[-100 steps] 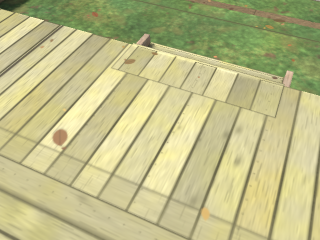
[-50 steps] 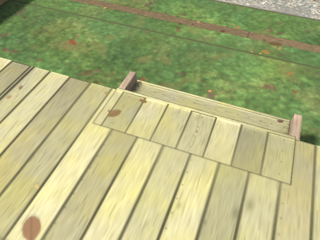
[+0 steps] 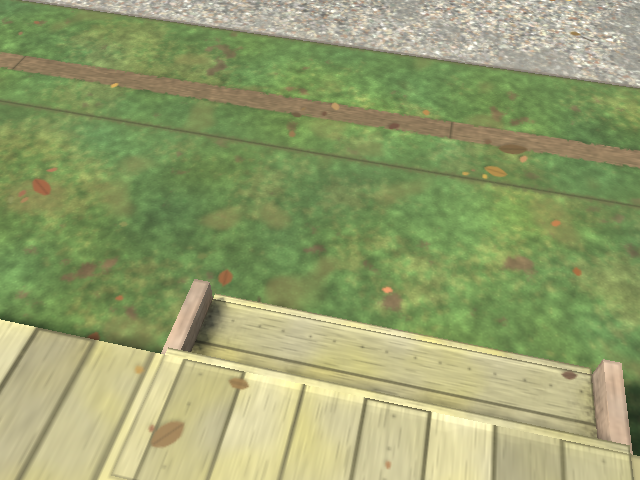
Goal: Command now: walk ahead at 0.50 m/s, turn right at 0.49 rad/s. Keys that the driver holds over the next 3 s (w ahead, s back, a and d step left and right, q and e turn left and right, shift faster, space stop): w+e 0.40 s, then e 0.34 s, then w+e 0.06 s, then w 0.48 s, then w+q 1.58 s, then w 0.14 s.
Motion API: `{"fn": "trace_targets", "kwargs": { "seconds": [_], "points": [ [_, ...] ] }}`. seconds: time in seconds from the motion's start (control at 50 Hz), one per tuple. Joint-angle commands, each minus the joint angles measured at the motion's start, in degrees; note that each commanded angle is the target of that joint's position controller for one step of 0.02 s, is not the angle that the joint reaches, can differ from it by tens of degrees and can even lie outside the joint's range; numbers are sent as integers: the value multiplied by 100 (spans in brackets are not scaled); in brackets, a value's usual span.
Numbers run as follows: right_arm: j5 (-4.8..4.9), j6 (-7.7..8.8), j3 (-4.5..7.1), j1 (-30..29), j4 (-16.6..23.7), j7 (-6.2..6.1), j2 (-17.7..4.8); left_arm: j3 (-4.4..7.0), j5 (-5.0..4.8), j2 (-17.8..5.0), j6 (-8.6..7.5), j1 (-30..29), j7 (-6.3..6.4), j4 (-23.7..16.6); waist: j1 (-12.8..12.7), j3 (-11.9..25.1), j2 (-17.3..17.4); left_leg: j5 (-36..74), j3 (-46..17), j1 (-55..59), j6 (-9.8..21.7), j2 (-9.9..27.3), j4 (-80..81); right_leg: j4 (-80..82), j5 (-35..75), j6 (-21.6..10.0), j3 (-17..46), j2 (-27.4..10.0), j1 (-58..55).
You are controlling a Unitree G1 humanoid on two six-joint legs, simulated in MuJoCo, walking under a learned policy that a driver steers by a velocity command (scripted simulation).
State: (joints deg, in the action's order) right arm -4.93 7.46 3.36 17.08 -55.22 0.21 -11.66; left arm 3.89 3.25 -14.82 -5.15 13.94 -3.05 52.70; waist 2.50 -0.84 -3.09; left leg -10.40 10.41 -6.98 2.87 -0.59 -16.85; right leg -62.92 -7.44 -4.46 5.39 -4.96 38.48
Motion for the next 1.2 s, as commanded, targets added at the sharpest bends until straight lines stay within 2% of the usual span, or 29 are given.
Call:
{"fn": "trace_targets", "kwargs": {
  "seconds": [0.02, 0.12, 0.24, 0.28, 0.3, 0.32, 0.34, 0.36, 0.38, 0.4, 0.42, 0.48, 0.56, 0.64, 0.72, 0.76, 0.78, 0.8, 0.82, 0.84, 0.86, 0.88, 0.92, 0.98, 1.08, 1.12, 1.16, 1.18, 1.2],
  "points": [
    [-132, 134, -81, 57, 202, 34, -314, -73, 37, -66, -92, 1, -288, -172, -154, -201, 602, 1035, -593, 170, 1077, 1704, 1170, 596, 992, -21, 208, -212, 632],
    [-113, 115, -136, 691, -15, 136, -465, -271, 42, 91, 93, -820, -227, -489, -46, -316, 624, 2374, 181, 386, 1018, 1668, 1092, 1828, 1403, 88, -426, -126, 262],
    [-9, -14, 16, 1029, -166, 52, -807, -204, 25, -66, 159, -1259, -128, -699, -122, -467, 726, 3208, 337, 1902, 846, 1991, 651, 2746, 274, -92, -620, 215, 281],
    [-27, -94, 120, 999, -134, -19, -984, -122, -65, -208, 85, -1096, -74, -712, -322, -318, 818, 4419, 560, 2006, 741, 1994, 58, 2975, -22, -215, -871, 571, -338],
    [-39, -121, 139, 953, -107, -37, -1054, -33, -163, -378, -4, -766, -25, -673, -555, -63, 766, 5056, 784, 1747, 595, 1817, -605, 3223, 342, -378, -1092, 884, -1161],
    [-179, -99, 73, 1166, -135, -12, -919, 123, -187, -671, -105, 13, 91, -485, -731, 542, 669, 4923, 878, 807, 308, 1561, -1747, 2762, 911, -639, -975, 1049, -2831],
    [-304, -2, -177, 1534, 160, 52, -273, 222, -195, -1002, -103, 1337, 240, -252, -906, 2039, -268, 2748, 669, -1519, -277, 1026, -3622, 2526, 1312, -1670, 846, 100, -5945],
    [-133, 27, -183, 1075, 318, 296, -393, 187, -129, -1145, 4, 2586, 280, 209, -1259, 2735, -315, -2153, -109, -2641, -528, 76, -5093, 3898, 1195, -2206, 3296, -922, -7075],
    [142, -11, -196, 18, 567, 393, -340, 369, -21, -1304, -129, 2608, 263, 474, -1562, 1350, 223, -2065, -1181, -4056, -269, 66, -5673, 4313, 629, -1662, 3224, -949, -6702],
    [143, 18, -185, -527, 671, 293, -481, 420, -162, -1224, -211, 1921, 244, 331, -1472, 346, 112, -1762, -1497, -4362, -193, 460, -5880, 4434, 229, -1419, 2579, -807, -5418],
    [39, 19, -102, -380, 772, 120, -726, 252, -213, -773, -253, 1271, 226, 180, -988, 488, 0, -1593, -1606, -3724, -132, 588, -5733, 4420, 935, -1508, 2223, -683, -4462],
    [113, -69, -208, 22, 917, -137, -256, 29, -165, -208, -289, 263, 88, -171, -40, 423, 216, -1502, -1513, -2148, -295, 726, -5286, 4650, 3707, -1679, 1407, -561, -2145],
    [304, -213, -210, -132, 1012, -109, -498, 205, -14, -866, -401, 283, -23, -403, 14, 449, 192, -96, -987, -1747, -689, 544, -3595, 4540, 4281, -1220, 674, -9, -1436],
    [251, -338, -210, -783, 1061, 17, -622, 268, -23, -906, -315, 687, -111, -566, -265, 362, -25, 1103, -1021, -1746, -612, 344, -2296, 4393, 3743, -1070, 1197, -93, -1763],
    [266, -231, -108, -933, 1010, -146, -852, 329, 34, -959, -124, 669, -129, -806, -269, 608, -21, 542, -1160, -1774, -445, 287, -1957, 3749, 3683, -966, 1798, -348, -2598],
    [338, -151, 12, -236, 843, -242, -1119, 265, 26, -892, -136, 94, -166, -1056, 217, 812, 170, 1135, -957, -250, -59, 130, -1276, 3169, 3349, -627, 1811, 161, -1899],
    [372, -101, 107, 321, 781, -357, -1456, 149, -46, -569, -147, 95, -221, -1203, 383, 1393, 746, 2323, -1646, 930, 593, 825, -811, 2370, 1932, -277, 1556, 723, -1523],
    [352, -20, 113, 420, 849, -403, -1802, -40, -25, 126, -186, 989, -195, -1199, -56, 2033, 1755, 3707, -3509, 2196, 2118, 2467, -350, 1178, -2638, 288, 889, 1552, -563],
    [112, -51, 78, 307, 910, -324, -1469, -16, 26, -105, -166, 1263, -64, -1077, -75, 1591, 1408, 1607, -4598, 1968, 2475, 3161, 135, 107, -3355, 421, 713, 1139, 566],
    [212, -37, 68, 88, 897, -303, -1194, 80, 96, -565, -34, 678, 61, -998, 64, 667, 918, -526, -4338, 870, 1900, 2666, 508, -409, -2880, 470, 549, 661, 820],
    [428, -40, -81, -384, 955, -238, -755, 107, 198, -643, 74, 570, 213, -953, -177, 478, 846, -1744, -3572, 171, 1322, 2091, 807, -434, -2492, 548, 286, 381, 477],
    [517, -47, -185, -583, 1035, -230, -475, 80, 256, -542, 129, 692, 274, -869, -318, 427, 921, -1662, -3126, -267, 1085, 1800, 1018, -305, -2345, 687, 154, 287, 59],
    [402, -39, -129, -201, 837, -263, -640, -55, 257, -224, 121, 702, 111, -768, -211, 243, 782, -1024, -2296, -731, 873, 1376, 1239, -334, -1908, 758, -229, 291, -490],
    [272, 23, 18, -30, 720, -261, -1029, -80, 77, -298, 104, 413, -133, -831, -44, 201, 606, -810, -1518, -909, 831, 1096, 1196, 696, -1342, 731, -595, 265, -856],
    [377, 37, 98, -121, 734, -79, -1209, -93, 67, -447, 101, 43, 51, -1098, -30, 135, 819, -1116, -1951, -669, 1172, 1711, 981, 2676, -1157, 259, -558, 111, -1631],
    [358, -67, 76, -317, 783, -17, -1226, -70, -50, -470, 16, 217, 100, -1054, -139, 166, 769, -1517, -1909, -876, 1212, 1673, 641, 3623, -375, 41, -744, 240, -2415],
    [272, -104, -60, -222, 684, 34, -942, 4, -179, -548, -172, 350, 150, -1128, -289, 332, 695, -1292, -1655, -1378, 973, 1428, 48, 3941, -337, -201, -712, 303, -3545],
    [198, -106, -201, -76, 643, 62, -563, 60, -82, -658, -243, 875, 210, -1050, -463, 551, 230, -1238, -1335, -1764, 610, 1080, -893, 4137, -197, -523, -56, -192, -4285],
    [226, -35, -325, -288, 1029, 120, -149, 198, -123, -1195, -279, 1361, 270, -959, -615, 494, -1145, -1646, -662, -3264, 50, 120, -2154, 5004, -631, -1695, 2241, -1560, -4879]
  ]
}}
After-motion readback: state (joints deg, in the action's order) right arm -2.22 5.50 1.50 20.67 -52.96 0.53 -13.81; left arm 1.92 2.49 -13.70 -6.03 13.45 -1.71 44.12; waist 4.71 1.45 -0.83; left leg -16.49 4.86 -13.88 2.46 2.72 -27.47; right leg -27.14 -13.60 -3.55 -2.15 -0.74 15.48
